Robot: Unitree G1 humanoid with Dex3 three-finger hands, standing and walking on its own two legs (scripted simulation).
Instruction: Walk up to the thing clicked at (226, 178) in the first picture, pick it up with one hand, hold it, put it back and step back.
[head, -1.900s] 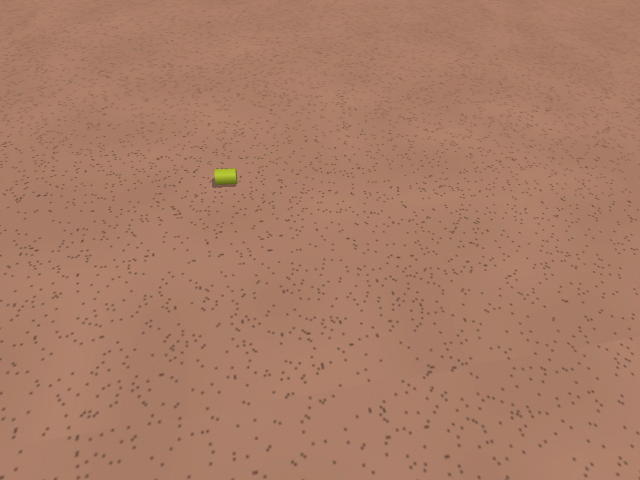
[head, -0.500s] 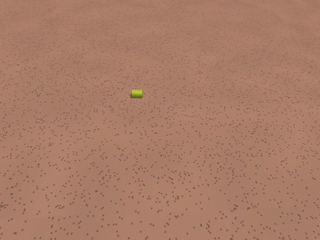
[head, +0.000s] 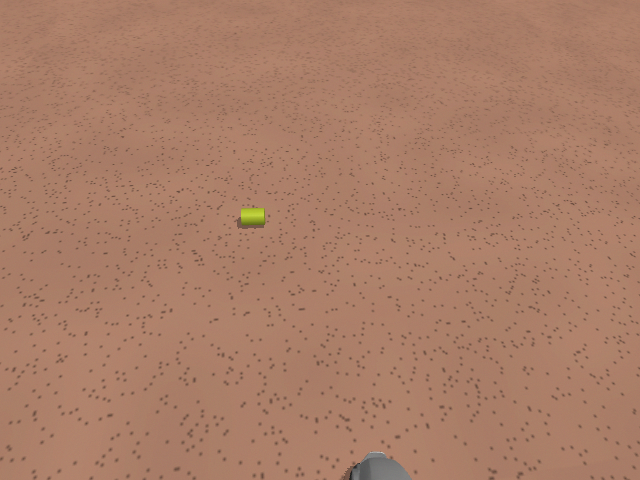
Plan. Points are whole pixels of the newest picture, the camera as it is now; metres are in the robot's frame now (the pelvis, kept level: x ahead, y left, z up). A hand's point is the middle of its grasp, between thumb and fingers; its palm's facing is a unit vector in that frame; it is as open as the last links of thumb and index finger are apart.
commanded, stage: walk up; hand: left
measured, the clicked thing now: (253, 216) +1.23 +0.17 -0.73
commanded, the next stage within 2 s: none
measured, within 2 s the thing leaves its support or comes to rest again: neither
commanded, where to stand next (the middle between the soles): +0.87 -0.06 m, yaw +1 degrees
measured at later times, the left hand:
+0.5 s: hand (136, 394) +0.29 +0.25 -0.15, palm faces +0.00 -0.94 -0.35, open 7.4 cm
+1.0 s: hand (178, 255) +0.55 +0.23 -0.13, palm faces -0.10 -0.91 -0.40, open 7.4 cm
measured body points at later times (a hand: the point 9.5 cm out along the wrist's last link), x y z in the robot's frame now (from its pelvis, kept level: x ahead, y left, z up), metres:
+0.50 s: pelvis +0.25 -0.03 -0.01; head +0.27 -0.02 +0.44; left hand +0.29 +0.30 -0.12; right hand +0.36 -0.35 -0.10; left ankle +0.39 +0.11 -0.72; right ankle +0.19 -0.15 -0.74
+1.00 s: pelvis +0.45 -0.06 -0.01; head +0.46 -0.07 +0.44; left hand +0.55 +0.27 -0.10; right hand +0.46 -0.39 -0.13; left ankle +0.39 +0.10 -0.73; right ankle +0.55 -0.19 -0.74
